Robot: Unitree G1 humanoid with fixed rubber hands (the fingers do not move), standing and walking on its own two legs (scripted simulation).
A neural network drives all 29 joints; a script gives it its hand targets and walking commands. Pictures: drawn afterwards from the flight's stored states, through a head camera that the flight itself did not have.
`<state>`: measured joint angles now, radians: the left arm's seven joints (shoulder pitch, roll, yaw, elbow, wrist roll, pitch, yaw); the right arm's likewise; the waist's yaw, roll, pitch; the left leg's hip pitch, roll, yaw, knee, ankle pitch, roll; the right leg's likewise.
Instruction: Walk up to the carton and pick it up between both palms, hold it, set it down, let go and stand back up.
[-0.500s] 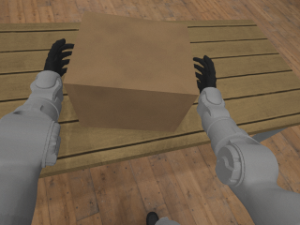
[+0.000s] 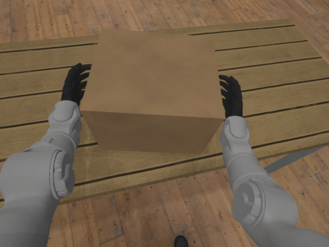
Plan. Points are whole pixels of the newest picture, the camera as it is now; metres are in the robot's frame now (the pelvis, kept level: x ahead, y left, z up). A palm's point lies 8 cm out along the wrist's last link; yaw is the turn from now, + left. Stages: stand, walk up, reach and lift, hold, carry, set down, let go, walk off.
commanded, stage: reach and lift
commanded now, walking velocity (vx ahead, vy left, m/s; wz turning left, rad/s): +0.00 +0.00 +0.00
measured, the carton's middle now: (154, 95) +0.52 -0.05 -0.01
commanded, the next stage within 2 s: none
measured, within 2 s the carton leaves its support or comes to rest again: leaves its support in 0.72 s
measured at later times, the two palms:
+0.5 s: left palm (68, 107) +0.46 +0.16 +0.05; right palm (232, 115) +0.39 -0.22 +0.05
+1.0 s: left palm (56, 106) +0.43 +0.16 +0.11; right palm (242, 113) +0.37 -0.22 +0.09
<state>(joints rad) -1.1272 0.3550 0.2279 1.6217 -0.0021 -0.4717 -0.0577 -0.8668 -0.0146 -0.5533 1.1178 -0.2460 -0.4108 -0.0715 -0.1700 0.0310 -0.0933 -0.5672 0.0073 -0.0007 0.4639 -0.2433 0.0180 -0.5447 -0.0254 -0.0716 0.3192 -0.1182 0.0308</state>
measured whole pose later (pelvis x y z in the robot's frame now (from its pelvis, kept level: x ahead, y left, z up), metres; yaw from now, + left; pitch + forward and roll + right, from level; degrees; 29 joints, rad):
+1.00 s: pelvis -0.02 +0.00 +0.00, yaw +0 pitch +12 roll -1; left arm -0.99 0.30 0.01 1.47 -0.22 -0.32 -0.01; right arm -0.75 -0.10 -0.26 1.01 0.00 -0.20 -0.10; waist -0.12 0.04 -0.15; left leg -0.43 -0.01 0.03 0.42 -0.21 0.04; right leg -0.44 -0.05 -0.05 0.34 -0.12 0.04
